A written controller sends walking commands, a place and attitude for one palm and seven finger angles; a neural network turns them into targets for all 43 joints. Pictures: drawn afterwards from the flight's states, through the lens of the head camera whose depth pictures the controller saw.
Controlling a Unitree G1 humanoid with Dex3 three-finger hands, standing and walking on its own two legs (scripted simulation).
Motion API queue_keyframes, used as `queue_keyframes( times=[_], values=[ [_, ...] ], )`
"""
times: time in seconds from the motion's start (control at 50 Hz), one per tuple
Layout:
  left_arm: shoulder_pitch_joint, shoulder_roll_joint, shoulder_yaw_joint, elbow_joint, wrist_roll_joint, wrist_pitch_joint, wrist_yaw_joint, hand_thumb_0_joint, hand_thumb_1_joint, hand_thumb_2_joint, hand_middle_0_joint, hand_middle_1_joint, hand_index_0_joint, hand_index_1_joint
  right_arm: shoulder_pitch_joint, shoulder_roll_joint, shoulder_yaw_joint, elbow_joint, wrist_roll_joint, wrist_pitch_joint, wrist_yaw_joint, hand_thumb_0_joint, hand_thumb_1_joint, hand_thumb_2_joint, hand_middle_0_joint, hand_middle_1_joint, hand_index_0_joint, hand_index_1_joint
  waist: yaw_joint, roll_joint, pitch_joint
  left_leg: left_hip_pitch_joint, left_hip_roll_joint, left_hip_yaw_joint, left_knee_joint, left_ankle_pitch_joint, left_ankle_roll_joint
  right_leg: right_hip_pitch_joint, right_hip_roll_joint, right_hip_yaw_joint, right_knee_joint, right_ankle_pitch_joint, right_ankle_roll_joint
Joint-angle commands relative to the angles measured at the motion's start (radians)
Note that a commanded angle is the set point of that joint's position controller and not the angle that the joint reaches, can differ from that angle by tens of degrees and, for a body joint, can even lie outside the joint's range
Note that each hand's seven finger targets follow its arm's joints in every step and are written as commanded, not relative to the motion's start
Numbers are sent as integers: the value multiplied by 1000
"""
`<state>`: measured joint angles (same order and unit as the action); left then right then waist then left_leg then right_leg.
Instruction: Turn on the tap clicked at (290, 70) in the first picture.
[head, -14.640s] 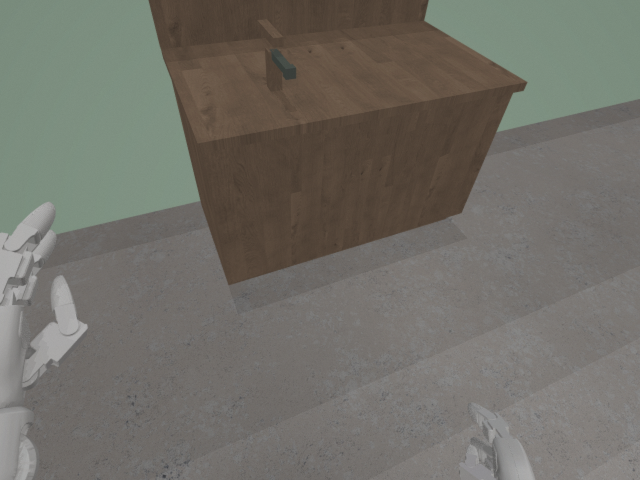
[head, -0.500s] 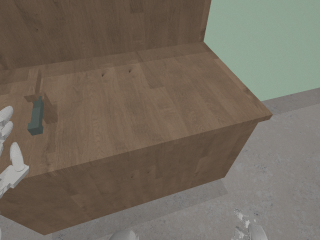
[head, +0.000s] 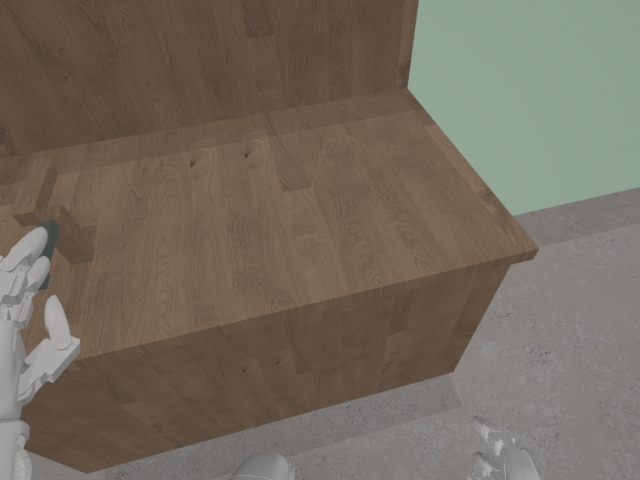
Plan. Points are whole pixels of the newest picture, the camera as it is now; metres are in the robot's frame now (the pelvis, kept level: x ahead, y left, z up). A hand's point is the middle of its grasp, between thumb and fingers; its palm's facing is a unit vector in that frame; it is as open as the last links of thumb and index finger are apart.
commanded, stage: shuffle to correct the standing spot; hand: left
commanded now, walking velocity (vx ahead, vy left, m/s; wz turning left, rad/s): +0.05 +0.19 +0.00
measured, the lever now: (33, 278) +0.34 +0.45 +0.04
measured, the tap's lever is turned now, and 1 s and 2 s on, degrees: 0 0 0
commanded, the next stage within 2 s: come to a stop and stand still in 0.46 s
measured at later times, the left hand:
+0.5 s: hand (70, 318) +0.22 +0.27 +0.15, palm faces +0.33 -0.82 -0.47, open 7.4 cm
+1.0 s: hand out of the picture +0.17 +0.35 +0.16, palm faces +0.35 -0.85 -0.40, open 7.4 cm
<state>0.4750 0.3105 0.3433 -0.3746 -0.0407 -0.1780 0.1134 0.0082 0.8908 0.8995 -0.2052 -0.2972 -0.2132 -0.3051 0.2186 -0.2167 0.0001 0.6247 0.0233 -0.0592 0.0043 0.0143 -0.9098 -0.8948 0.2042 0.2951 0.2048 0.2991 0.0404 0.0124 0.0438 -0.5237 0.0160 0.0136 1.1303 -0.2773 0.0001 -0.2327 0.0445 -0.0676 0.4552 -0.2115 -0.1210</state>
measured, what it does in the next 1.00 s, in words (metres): steps to the left: left foot, then right foot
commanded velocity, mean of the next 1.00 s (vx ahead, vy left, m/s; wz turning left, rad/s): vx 0.04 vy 0.02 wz -0.01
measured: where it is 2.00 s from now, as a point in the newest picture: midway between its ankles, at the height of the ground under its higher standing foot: outside the picture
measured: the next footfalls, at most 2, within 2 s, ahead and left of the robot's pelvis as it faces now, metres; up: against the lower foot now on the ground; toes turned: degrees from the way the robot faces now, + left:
left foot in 0.30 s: +0.06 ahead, +0.16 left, +0.00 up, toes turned +4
right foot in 0.90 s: -0.01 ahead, +0.03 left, +0.00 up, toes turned -4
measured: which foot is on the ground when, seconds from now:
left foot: up 0.00-0.28, down 0.30-1.00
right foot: down 0.00-0.64, up 0.66-0.88, down 0.90-1.00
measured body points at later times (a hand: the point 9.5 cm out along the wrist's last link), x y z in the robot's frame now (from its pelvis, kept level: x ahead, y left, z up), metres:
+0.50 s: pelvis +0.02 +0.03 -0.01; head +0.05 +0.02 +0.44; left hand +0.20 +0.31 +0.18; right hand +0.21 -0.23 -0.08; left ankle +0.03 +0.15 -0.74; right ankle +0.02 -0.04 -0.74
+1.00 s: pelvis -0.04 +0.11 +0.00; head -0.02 +0.12 +0.44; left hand +0.14 +0.39 +0.18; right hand +0.14 -0.09 -0.09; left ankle +0.02 +0.16 -0.74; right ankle -0.02 +0.01 -0.74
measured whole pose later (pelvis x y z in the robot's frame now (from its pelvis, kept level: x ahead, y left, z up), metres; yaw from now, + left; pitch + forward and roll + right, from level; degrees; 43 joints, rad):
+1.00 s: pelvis -0.04 +0.11 +0.00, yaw +1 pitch -2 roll -2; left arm 0.46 0.38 0.33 -0.55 -0.06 -0.11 0.11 0.01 0.89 0.90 -0.21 -0.30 -0.21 -0.30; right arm 0.19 -0.16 0.04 0.56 0.02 -0.04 -0.01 0.01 -0.90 -0.89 0.21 0.30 0.21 0.30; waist 0.03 0.01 0.08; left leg -0.31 -0.05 0.09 0.51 -0.25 0.01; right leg -0.21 0.04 -0.07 0.44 -0.20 -0.05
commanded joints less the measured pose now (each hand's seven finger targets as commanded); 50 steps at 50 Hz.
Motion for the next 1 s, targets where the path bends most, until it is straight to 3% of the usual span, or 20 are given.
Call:
queue_keyframes(
  times=[0.0, 0.04, 0.14, 0.2, 0.28, 0.32, 0.34, 0.42, 0.44, 0.48, 0.54, 0.58, 0.62, 0.66, 0.74, 0.82, 0.86, 0.9, 0.94, 0.98],
  values=[
    [-210, 267, 122, -293, 3, -101, 36, 0, 900, 900, -200, -300, -200, -300, -76, -95, -37, -160, -13, -88, -16, 0, -900, -900, 200, 300, 200, 300, -29, -70, -122, 21, 18, 20, -214, 66, 4, 98, -294, 260, -195, 248, 31],
    [-146, 317, 173, -310, 0, -100, 45, 0, 900, 900, -200, -300, -200, -300, -89, -101, -46, -173, -8, -102, -23, 0, -900, -900, 200, 300, 200, 300, -13, -111, -152, 76, 1, 45, -345, 45, 13, 145, -308, 281, -178, 325, 60],
    [38, 282, 210, -250, -16, -72, 36, 0, 900, 900, -200, -300, -200, -300, -101, -83, -54, -206, 8, -93, -17, 0, -900, -900, 200, 300, 200, 300, 2, -141, -200, 161, -11, 77, -563, 47, 28, 251, -328, 266, -83, 603, 110],
    [65, 248, 193, -215, -21, -50, 29, 0, 900, 900, -200, -300, -200, -300, -105, -86, -54, -222, 12, -65, -17, 0, -900, -900, 200, 300, 200, 300, -9, -163, -214, 245, -12, 85, -675, 119, 38, 264, -297, 199, -13, 706, 169],
    [47, 233, 149, -208, -21, -29, 24, 0, 900, 900, -200, -300, -200, -300, -119, -125, -67, -234, 24, -35, -21, 0, -900, -900, 200, 300, 200, 300, -22, -131, -200, 338, 56, 53, -677, 254, 67, 184, -275, 198, 33, 766, 222],
    [30, 253, 151, -246, -18, -32, 25, 0, 900, 900, -200, -300, -200, -300, -121, -137, -71, -244, 23, -22, -22, 0, -900, -900, 200, 300, 200, 300, -18, -145, -176, 304, 47, 54, -648, 198, 57, 173, -295, 249, -6, 727, 226],
    [30, 281, 174, -278, -21, -31, 30, 0, 900, 900, -200, -300, -200, -300, -140, -137, -73, -242, 21, -16, -27, 0, -900, -900, 200, 300, 200, 300, -20, -106, -165, 308, 37, 67, -628, 198, 55, 169, -301, 255, -6, 786, 222],
    [23, 303, 184, -406, -18, -39, 44, 0, 900, 900, -200, -300, -200, -300, -137, -114, -56, -264, 13, 0, -26, 0, -900, -900, 200, 300, 200, 300, -16, -82, -179, 231, 29, 16, -574, 63, 39, 185, -368, 309, -51, 601, 140],
    [15, 330, 200, -444, -21, -42, 45, 0, 900, 900, -200, -300, -200, -300, -145, -115, -53, -261, 13, 1, -31, 0, -900, -900, 200, 300, 200, 300, -20, -47, -170, 259, 31, 4, -586, 74, 39, 157, -372, 320, -49, 583, 123],
    [-5, 304, 172, -472, -20, -41, 51, 0, 900, 900, -200, -300, -200, -300, -127, -108, -50, -263, 7, -7, -32, 0, -900, -900, 200, 300, 200, 300, -27, -48, -180, 286, 39, -20, -601, 106, 35, 116, -375, 301, -42, 436, 82],
    [-19, 294, 158, -439, -23, -34, 48, 0, 900, 900, -200, -300, -200, -300, -111, -122, -51, -242, 8, -24, -41, 0, -900, -900, 200, 300, 200, 300, -38, 24, -168, 385, 70, -60, -644, 171, 36, 1, -312, 260, -7, 251, 59],
    [-6, 250, 141, -374, -13, -30, 48, 0, 900, 900, -200, -300, -200, -300, -91, -119, -45, -233, 6, -31, -46, 0, -900, -900, 200, 300, 200, 300, -33, 56, -165, 400, 128, -153, -731, 221, 48, -41, -191, 160, 58, 94, 85],
    [-48, 241, 129, -352, -4, -30, 39, 0, 900, 900, -200, -300, -200, -300, -91, -110, -39, -220, 4, -47, -51, 0, -900, -900, 200, 300, 200, 300, -30, 128, -147, 409, 215, -241, -886, 225, 23, -81, -103, 61, 192, -107, 119],
    [-84, 230, 110, -309, -5, -22, 30, 0, 900, 900, -200, -300, -200, -300, -103, -96, -30, -203, -10, -59, -57, 0, -900, -900, 200, 300, 200, 300, -29, 135, -104, 387, 232, -273, -970, 176, -27, -129, -82, 74, 323, -175, 126],
    [-127, 188, 61, -300, -6, -2, 18, 0, 900, 900, -200, -300, -200, -300, -103, -99, -36, -201, -16, -72, -41, 0, -900, -900, 200, 300, 200, 300, -10, 113, -90, 406, 161, -122, -987, 297, -149, -70, -42, 13, 215, -138, 122],
    [-139, 195, 57, -358, -18, 6, 12, 0, 900, 900, -200, -300, -200, -300, -99, -101, -41, -218, -12, -72, -23, 0, -900, -900, 200, 300, 200, 300, -2, 191, -117, 363, 123, -85, -928, 301, -234, 93, 1, -41, -60, -133, 92],
    [-132, 232, 85, -389, -18, 1, 13, 0, 900, 900, -200, -300, -200, -300, -98, -94, -36, -222, -6, -58, -21, 0, -900, -900, 200, 300, 200, 300, -7, 143, -141, 322, 90, -69, -822, 120, -213, 159, -30, 4, -161, -47, 60],
    [-119, 249, 110, -372, -21, 2, 21, 0, 900, 900, -200, -300, -200, -300, -77, -84, -31, -217, 1, -34, -25, 0, -900, -900, 200, 300, 200, 300, -38, -28, -157, 332, 72, -86, -655, -176, -95, 60, -128, 128, -125, -39, 0],
    [-88, 258, 139, -362, -28, 9, 21, 0, 900, 900, -200, -300, -200, -300, -88, -82, -32, -214, 3, -32, -33, 0, -900, -900, 200, 300, 200, 300, -43, -76, -148, 341, 79, -138, -689, -285, -14, -53, -129, 159, -101, -182, 1],
    [-87, 208, 115, -360, -29, 28, 27, 0, 900, 900, -200, -300, -200, -300, -104, -92, -30, -215, 2, -27, -44, 0, -900, -900, 200, 300, 200, 300, -48, 70, -87, 275, 147, -252, -905, -414, -7, -76, -34, 88, 24, -240, 55]
  ],
)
